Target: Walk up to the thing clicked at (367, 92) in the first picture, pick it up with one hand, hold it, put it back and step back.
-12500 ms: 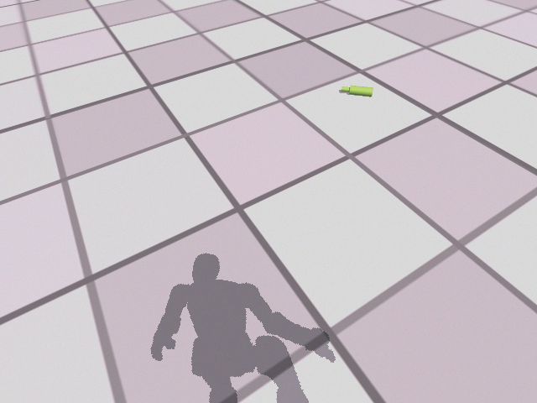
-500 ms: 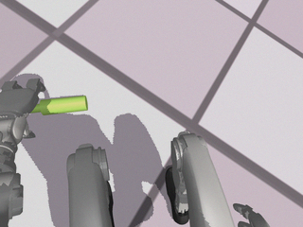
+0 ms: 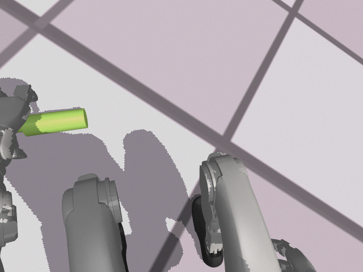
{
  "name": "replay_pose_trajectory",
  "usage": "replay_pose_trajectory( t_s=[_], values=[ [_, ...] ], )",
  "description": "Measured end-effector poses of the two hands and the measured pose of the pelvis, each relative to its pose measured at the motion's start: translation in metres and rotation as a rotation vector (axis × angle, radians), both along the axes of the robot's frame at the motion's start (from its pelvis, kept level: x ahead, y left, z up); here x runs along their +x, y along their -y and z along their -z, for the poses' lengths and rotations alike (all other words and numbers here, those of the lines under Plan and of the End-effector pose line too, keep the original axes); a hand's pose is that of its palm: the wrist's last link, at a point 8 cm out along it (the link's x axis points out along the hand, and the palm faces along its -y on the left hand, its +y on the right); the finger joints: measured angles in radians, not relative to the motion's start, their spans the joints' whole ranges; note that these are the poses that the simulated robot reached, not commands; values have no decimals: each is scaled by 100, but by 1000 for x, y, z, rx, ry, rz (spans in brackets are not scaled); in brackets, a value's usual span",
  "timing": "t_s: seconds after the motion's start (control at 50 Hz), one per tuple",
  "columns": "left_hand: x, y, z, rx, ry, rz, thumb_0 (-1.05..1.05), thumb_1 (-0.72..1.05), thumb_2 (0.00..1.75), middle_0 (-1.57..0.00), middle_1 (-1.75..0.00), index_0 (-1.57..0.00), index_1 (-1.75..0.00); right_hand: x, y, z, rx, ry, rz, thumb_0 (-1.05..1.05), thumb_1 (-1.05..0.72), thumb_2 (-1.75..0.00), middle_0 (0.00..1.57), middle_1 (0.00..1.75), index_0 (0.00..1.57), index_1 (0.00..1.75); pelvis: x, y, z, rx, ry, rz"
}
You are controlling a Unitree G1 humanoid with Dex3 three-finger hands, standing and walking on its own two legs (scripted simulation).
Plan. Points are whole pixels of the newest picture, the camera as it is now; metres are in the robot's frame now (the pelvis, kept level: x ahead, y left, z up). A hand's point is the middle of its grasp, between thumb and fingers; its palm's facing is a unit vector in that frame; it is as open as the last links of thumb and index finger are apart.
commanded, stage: rise first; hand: left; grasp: from above
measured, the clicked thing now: (45, 123) +0.50 +0.32 -0.30
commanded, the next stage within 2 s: approach in 1.90 s
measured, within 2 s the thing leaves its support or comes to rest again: neither
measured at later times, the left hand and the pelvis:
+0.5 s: hand (21, 127) +0.45 +0.32 -0.18, palm faces -0.46 -0.06 -0.89, open 14.0 cm; pelvis +0.01 +0.00 -0.01, yaw -1 degrees
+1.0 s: hand (18, 126) +0.45 +0.33 -0.19, palm faces -0.46 -0.06 -0.89, open 14.2 cm; pelvis +0.00 +0.00 -0.02, yaw -2 degrees
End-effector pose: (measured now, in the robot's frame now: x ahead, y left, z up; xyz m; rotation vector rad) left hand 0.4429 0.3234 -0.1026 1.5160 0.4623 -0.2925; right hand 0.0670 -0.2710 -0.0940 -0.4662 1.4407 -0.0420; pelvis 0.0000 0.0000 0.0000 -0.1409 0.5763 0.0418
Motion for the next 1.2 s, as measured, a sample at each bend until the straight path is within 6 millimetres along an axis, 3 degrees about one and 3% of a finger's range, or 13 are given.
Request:
replay_pose_trajectory(
  t_s=[0.24,0.62,1.2],
  values=[
    [9,1,12,-4,-4,-6,0,-50,97,-8,-105,-10,-103,-11,3,2,-7,-47,6,0,-91,-91,20,30,20,30,4,1,5,-6,-7,8],
    [14,-2,21,-14,5,-15,0,-53,100,-9,-103,-9,-103,-6,3,6,-12,-44,-27,0,-91,-90,20,30,20,30,4,0,13,-14,8,13],
    [20,-14,32,-10,10,1,0,-56,104,-10,-100,-8,-102,-17,-6,0,-23,-76,-30,0,-91,-90,20,30,20,30,4,-6,17,-41,14,16]
  ],
)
